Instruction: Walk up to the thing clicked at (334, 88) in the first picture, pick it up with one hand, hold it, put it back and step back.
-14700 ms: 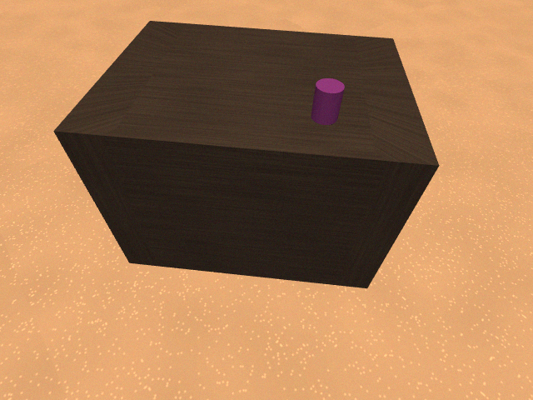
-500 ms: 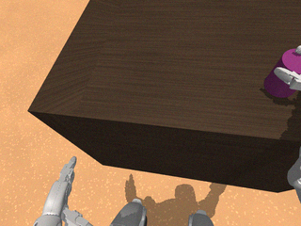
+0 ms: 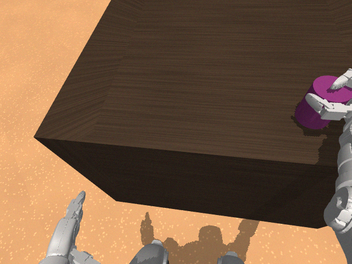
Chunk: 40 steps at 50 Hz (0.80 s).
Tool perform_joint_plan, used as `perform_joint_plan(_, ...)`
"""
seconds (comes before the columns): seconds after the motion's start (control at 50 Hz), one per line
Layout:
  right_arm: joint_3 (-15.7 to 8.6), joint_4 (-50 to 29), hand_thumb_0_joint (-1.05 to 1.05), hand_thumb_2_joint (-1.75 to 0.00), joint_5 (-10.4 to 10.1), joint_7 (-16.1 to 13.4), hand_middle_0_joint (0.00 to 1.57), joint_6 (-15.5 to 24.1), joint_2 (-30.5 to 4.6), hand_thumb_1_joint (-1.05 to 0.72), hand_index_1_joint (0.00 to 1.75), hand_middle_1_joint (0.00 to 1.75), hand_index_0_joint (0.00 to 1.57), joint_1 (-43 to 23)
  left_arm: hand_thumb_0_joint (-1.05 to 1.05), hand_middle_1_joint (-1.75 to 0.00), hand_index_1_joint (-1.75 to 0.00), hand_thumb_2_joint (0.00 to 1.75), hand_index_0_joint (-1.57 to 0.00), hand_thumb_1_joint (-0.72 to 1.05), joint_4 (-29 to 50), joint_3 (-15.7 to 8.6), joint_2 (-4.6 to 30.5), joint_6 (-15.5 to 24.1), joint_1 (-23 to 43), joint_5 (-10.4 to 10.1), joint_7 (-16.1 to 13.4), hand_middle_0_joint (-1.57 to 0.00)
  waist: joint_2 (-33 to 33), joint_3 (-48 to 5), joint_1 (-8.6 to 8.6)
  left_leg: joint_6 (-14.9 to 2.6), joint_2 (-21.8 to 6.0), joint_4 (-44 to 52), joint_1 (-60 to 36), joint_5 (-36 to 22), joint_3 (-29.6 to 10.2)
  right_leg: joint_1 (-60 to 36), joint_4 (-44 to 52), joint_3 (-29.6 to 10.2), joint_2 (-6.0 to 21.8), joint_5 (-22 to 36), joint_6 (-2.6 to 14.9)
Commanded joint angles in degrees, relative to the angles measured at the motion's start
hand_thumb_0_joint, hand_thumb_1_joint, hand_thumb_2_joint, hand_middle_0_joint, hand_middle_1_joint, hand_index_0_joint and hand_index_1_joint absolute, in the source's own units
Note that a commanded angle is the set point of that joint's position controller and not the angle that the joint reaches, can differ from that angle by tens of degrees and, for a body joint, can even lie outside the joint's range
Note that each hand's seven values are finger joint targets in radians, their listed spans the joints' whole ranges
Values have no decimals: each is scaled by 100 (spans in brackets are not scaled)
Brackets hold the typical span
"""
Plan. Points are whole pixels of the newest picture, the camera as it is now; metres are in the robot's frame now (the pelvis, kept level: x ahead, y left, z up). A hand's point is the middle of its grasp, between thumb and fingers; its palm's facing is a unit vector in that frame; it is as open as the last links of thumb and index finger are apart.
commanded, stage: settle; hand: right
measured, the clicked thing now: (321, 103) +0.51 -0.26 +0.04
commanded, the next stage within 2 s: lift in 0.32 s
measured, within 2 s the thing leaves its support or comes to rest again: leaves its support in 0.06 s
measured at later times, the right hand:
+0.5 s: hand (341, 88) +0.49 -0.26 +0.11, palm faces +0.28 +0.96 +0.00, open 6.8 cm
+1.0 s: hand (348, 82) +0.44 -0.23 +0.18, palm faces +0.26 +0.96 -0.03, open 6.7 cm
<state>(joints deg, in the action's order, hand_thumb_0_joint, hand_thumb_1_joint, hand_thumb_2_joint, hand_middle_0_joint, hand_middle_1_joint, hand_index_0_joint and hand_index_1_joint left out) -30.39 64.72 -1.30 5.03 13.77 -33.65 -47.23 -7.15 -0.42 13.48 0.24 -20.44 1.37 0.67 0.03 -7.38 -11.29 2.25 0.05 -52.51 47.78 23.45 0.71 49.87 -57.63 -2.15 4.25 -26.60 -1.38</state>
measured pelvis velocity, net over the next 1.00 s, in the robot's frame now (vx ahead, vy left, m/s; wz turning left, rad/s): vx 0.01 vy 0.00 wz -0.01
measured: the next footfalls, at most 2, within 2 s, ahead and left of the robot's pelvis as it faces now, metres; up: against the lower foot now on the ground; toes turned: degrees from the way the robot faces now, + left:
none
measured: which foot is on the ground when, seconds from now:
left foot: down 0.00-1.00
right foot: down 0.00-1.00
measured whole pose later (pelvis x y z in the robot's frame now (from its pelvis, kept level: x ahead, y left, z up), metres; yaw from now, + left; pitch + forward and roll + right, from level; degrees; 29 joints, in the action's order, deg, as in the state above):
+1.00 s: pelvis +0.01 +0.00 +0.04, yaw +0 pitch +8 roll +2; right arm -21.4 42.4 -6.5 1.8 3.7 -21.4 -34.7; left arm -21.0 -3.7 12.5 5.2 -18.8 -0.5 -2.2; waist -2.2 -6.3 -4.2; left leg 2.5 -1.2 -39.1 28.6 18.7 -0.7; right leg 29.6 -42.7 0.0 3.1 -21.4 -1.0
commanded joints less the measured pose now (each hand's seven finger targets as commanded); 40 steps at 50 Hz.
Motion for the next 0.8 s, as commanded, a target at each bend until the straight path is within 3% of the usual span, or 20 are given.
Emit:
perform_joint_plan(0.0, -108, -1898, 0, -130, -171, -33, 125, 635, -2076, -24, 141, 141, 129, -3518, 0, -5, -5, 5, -5, -54, 715, -355, 841, 327, 21, -9, -154, -5, -1326, -3234, 116, -280, 220, 527, -1384, -2301, 143, -2548, 588, 122, -274, 2824, 166)
perform_joint_plan(0.04, 198, -1043, 0, -128, -257, 15, 124, 573, -1412, -25, 138, 138, 128, -3033, 0, -5, -5, 5, -6, -53, 343, -172, 637, 327, 87, -16, -114, -5, -1031, -2336, 51, -290, 235, 664, -1219, -1980, 177, -2032, 754, 107, -309, 2363, 177)
perform_joint_plan(0.1, -209, -2333, 0, -134, -151, -48, 126, 724, -2506, -28, 143, 143, 130, -3898, 0, -5, -5, 5, -5, -54, 942, -428, 1036, 382, 208, 8, -191, -5, -1634, -3841, 175, -287, 208, 595, -1616, -2451, 122, -3049, 683, 147, -290, 3137, 124)
perform_joint_plan(0.16, 257, -1211, 0, -138, -251, -13, 123, 584, -1455, -26, 145, 145, 128, -3138, 0, -6, -5, 4, -6, -53, 12, -223, 662, 319, -60, -10, -124, -5, -1318, -2296, 73, -287, 232, 766, -1105, -1995, 179, -2436, 882, 119, -303, 2713, 136)
perform_joint_plan(0.22, -365, -2817, 0, -141, -190, -155, 127, 710, -2798, -28, 149, 149, 133, -4301, 0, -5, -5, 5, -5, -54, 738, -580, 1116, 402, 245, -9, -235, -5, -1724, -3684, 224, -290, 187, 737, -1715, -2419, 89, -3145, 807, 170, -297, 3016, 122)
perform_joint_plan(0.28, 579, -520, 0, -138, -320, 12, 123, 460, -701, -27, 145, 145, 128, -2713, 0, -6, -5, 4, -6, -53, -32, -175, 559, 438, 262, -38, -124, -5, -673, -1641, -36, -263, 245, 948, -1126, -1748, 231, -1988, 1064, 78, -305, 2072, 180)
perform_joint_plan(0.34, -225, -2648, 0, -143, -130, -68, 130, 708, -2767, -28, 152, 152, 135, -4271, 0, -5, -5, 5, -5, -54, 996, -570, 1210, 535, 544, -8, -280, -5, -1752, -3951, 340, -292, 200, 764, -1771, -2265, 132, -3282, 973, 142, -273, 2874, 103)
perform_joint_plan(0.4, 643, -570, 0, -138, -365, 113, 123, 411, -644, -23, 146, 146, 128, -2882, 0, -5, -5, 5, -5, -53, -314, -66, 432, 505, 136, -49, -153, -5, -761, -1547, -11, -260, 241, 1042, -1125, -1638, 244, -2135, 1225, 66, -299, 1997, 156)
perform_joint_plan(0.44, -346, -2988, 0, -133, -255, -59, 127, 727, -2821, -17, 144, 144, 131, -4641, 0, -6, -5, 5, -6, -54, 1433, -706, 1349, 723, 1189, -53, -329, -5, -1589, -4287, 296, -248, 164, 875, -1929, -2288, 122, -3438, 1087, 117, -260, 2755, 122)
perform_joint_plan(0.46, -319, -2781, 0, -137, -229, -44, 131, 633, -2813, -18, 149, 149, 136, -4271, 0, -6, -5, 5, -6, -53, 977, -801, 1388, 644, 508, -16, -341, -5, -1718, -4212, 299, -269, 201, 857, -1911, -2358, 173, -3670, 1067, 137, -262, 2994, 83)
perform_joint_plan(0.52, 605, -688, 0, -130, -413, 30, 123, 302, -538, -10, 141, 141, 128, -2517, 0, -6, -5, 4, -6, -52, -795, -485, 643, 515, -340, -52, -188, -5, -877, -1344, 24, -258, 257, 1149, -1066, -1736, 264, -2399, 1310, 74, -269, 2436, 104)
perform_joint_plan(0.56, -319, -3849, 0, -131, -303, -183, 126, 678, -2762, -19, 142, 142, 131, -4876, 0, -5, -5, 4, -5, -53, 1188, -1073, 1562, 780, 1267, -61, -363, -5, -1694, -4360, 375, -247, 144, 991, -2053, -2482, 92, -3726, 1153, 152, -259, 3062, 111)
perform_joint_plan(0.58, -308, -3588, 0, -135, -247, -188, 130, 557, -2743, -15, 148, 148, 135, -4354, 0, -5, -5, 5, -5, -54, 699, -962, 1405, 702, 696, -28, -357, -5, -1927, -4200, 504, -289, 176, 938, -2096, -2501, 137, -3833, 1157, 152, -274, 3269, 76)
perform_joint_plan(0.62, 819, -748, 0, -135, -417, -11, 126, 133, -209, -5, 147, 147, 132, -1922, 0, -6, -5, 5, -5, -53, -916, -436, 536, 537, -446, -82, -205, -5, -998, -1568, 248, -298, 279, 1167, -1523, -1967, 320, -2766, 1440, 81, -274, 2837, 67)
perform_joint_plan(0.64, 943, -1055, 0, -130, -512, 13, 125, 207, 24, -13, 142, 142, 129, -2420, 0, -6, -5, 5, -5, -53, -571, -282, 408, 630, 204, -138, -198, -5, -627, -1516, 145, -262, 266, 1277, -1497, -1897, 279, -2577, 1468, 79, -252, 2662, 105)
perform_joint_plan(0.68, -250, -4011, 0, -131, -373, -183, 129, 577, -2540, -24, 143, 143, 133, -4567, 0, -5, -5, 5, -5, -55, 1159, -880, 1362, 863, 1698, -115, -394, -5, -1518, -4459, 582, -245, 144, 1108, -2450, -2611, 128, -3852, 1323, 163, -251, 3366, 87)
perform_joint_plan(0.7, -197, -4048, 0, -137, -357, -168, 133, 453, -2456, -20, 150, 150, 137, -4099, 0, -5, -5, 5, -5, -54, 484, -857, 1235, 778, 764, -63, -380, -5, -1836, -4355, 699, -273, 167, 1059, -2462, -2739, 155, -4072, 1283, 198, -288, 3616, 64)
perform_joint_plan(0.74, 979, -1343, 0, -138, -559, -45, 131, -69, 97, -13, 151, 151, 136, -1469, 0, -6, -5, 5, -5, -53, -1566, -320, 272, 531, -861, -95, -218, -5, -1077, -1314, 413, -298, 258, 1371, -1774, -2072, 285, -2935, 1662, 180, -311, 2857, 47)
perform_joint_plan(0.76, 1225, -1892, 0, -133, -632, -58, 128, 11, 406, -16, 145, 145, 133, -2288, 0, -6, -5, 5, -5, -54, -1001, -28, 70, 632, 83, -146, -196, -5, -895, -1346, 349, -270, 223, 1463, -1801, -1956, 235, -2770, 1740, 181, -273, 2616, 62)
perform_joint_plan(0.78, 375, -3903, 0, -130, -623, -227, 128, 284, -1173, -24, 141, 141, 132, -3878, 0, -6, -5, 5, -5, -54, 540, -521, 841, 860, 1318, -178, -333, -5, -1113, -3378, 489, -236, 174, 1386, -2404, -2451, 176, -3625, 1648, 189, -241, 3084, 73)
